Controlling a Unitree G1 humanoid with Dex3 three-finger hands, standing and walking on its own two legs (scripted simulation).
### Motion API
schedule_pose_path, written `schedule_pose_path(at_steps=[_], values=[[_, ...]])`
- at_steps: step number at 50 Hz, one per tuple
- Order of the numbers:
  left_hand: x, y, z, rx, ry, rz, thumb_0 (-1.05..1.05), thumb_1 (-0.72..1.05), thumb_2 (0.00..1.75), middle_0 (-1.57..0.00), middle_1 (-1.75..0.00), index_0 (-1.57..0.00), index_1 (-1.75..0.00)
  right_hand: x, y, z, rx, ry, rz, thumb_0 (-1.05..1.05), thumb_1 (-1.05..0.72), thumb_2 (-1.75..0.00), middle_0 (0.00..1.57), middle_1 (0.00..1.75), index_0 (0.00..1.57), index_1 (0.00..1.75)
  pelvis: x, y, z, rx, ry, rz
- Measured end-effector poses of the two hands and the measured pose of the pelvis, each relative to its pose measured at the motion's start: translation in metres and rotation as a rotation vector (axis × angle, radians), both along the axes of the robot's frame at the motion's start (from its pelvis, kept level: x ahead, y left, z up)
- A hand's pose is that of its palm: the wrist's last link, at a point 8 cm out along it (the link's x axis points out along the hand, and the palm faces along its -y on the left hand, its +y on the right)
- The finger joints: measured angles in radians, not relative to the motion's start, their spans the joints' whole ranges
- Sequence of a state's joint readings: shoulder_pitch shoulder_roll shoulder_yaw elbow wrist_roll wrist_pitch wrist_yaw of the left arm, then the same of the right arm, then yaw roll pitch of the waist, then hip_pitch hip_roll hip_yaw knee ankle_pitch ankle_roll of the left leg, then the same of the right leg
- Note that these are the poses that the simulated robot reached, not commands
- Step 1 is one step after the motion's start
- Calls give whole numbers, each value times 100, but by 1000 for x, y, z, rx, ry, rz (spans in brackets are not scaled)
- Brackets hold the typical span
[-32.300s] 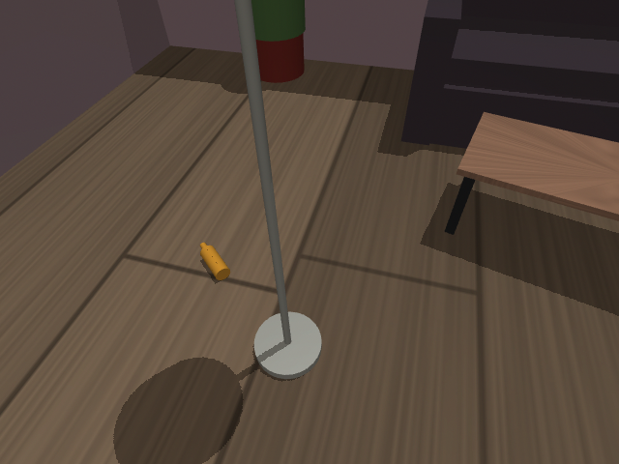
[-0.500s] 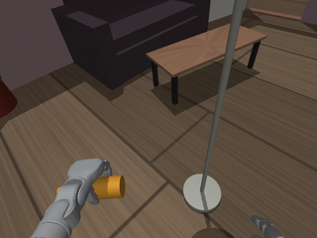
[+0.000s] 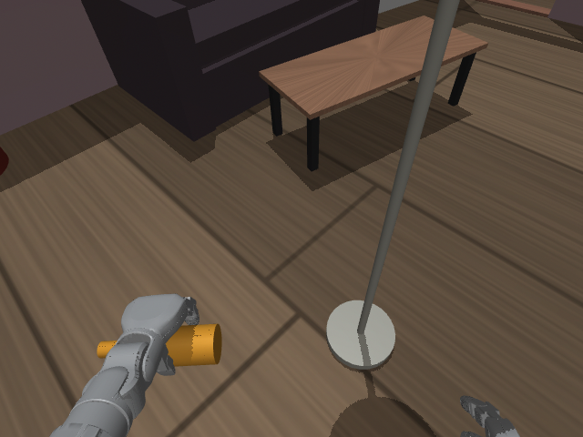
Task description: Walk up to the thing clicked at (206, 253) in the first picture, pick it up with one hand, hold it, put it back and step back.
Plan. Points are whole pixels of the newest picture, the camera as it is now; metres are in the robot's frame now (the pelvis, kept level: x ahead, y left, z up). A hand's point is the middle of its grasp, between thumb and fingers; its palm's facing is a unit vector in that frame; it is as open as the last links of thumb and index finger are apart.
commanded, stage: crouch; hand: left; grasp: from above
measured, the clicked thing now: (159, 346) +0.31 +0.24 -0.11
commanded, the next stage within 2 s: lower in 1.74 s
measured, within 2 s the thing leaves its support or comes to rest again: neither
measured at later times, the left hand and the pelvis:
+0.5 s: hand (194, 348) +0.37 +0.24 -0.31, palm faces -0.42 +0.02 -0.91, open 9.2 cm; pelvis -0.05 +0.01 -0.19, yaw -1 degrees
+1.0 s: hand (206, 359) +0.41 +0.27 -0.49, palm faces -0.44 -0.01 -0.90, open 9.2 cm; pelvis -0.06 +0.01 -0.34, yaw -5 degrees
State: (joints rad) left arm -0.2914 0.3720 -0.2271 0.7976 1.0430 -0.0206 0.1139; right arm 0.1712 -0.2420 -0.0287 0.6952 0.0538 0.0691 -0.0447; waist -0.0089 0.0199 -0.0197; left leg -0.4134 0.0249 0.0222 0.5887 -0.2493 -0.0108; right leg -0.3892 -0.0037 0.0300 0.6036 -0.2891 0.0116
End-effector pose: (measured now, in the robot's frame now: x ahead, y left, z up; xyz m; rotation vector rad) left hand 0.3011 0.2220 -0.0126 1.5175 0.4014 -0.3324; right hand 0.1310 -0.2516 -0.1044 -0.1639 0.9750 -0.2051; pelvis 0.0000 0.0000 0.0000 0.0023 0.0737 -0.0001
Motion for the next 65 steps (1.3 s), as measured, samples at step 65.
schedule_pose_path(at_steps=[65], values=[[130, 45, -466, 36, 4, 34, 0, 15, 35, -67, -64, -73, -55, -170, -14, -373, -97, 510, 37, 0, -91, -90, 20, 30, 20, 30, -65, 7, -382, -97, 567, -57]])
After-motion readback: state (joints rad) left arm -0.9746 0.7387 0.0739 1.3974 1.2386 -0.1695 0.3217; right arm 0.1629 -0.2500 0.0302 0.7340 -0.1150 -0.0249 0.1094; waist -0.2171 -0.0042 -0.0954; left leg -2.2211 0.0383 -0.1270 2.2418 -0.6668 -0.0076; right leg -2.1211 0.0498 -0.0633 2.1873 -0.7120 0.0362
